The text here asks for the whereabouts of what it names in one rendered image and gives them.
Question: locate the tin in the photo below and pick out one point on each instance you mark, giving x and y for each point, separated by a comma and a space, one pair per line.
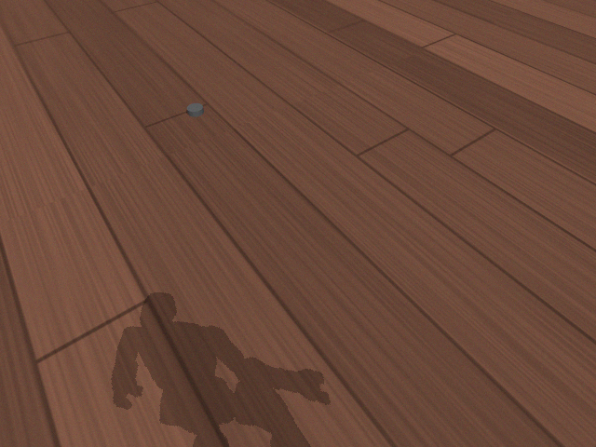
195, 109

